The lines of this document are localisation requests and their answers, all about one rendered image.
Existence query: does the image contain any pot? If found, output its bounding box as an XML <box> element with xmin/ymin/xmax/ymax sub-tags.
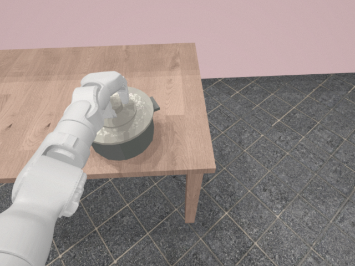
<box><xmin>92</xmin><ymin>97</ymin><xmax>160</xmax><ymax>161</ymax></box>

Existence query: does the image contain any knob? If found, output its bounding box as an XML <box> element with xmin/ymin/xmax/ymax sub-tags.
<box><xmin>110</xmin><ymin>97</ymin><xmax>123</xmax><ymax>114</ymax></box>

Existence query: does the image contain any table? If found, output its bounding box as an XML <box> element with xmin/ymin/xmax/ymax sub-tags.
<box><xmin>0</xmin><ymin>43</ymin><xmax>216</xmax><ymax>223</ymax></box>

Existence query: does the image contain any left robot upper arm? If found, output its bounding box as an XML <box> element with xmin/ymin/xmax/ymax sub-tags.
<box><xmin>0</xmin><ymin>155</ymin><xmax>87</xmax><ymax>266</ymax></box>

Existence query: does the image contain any robot left forearm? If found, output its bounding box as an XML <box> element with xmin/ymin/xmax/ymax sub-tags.
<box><xmin>12</xmin><ymin>80</ymin><xmax>110</xmax><ymax>203</ymax></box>

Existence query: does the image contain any left robot hand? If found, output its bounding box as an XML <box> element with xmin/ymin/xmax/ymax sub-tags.
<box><xmin>80</xmin><ymin>71</ymin><xmax>129</xmax><ymax>119</ymax></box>

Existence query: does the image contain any lid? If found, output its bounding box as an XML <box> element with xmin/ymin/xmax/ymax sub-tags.
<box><xmin>93</xmin><ymin>86</ymin><xmax>154</xmax><ymax>145</ymax></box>

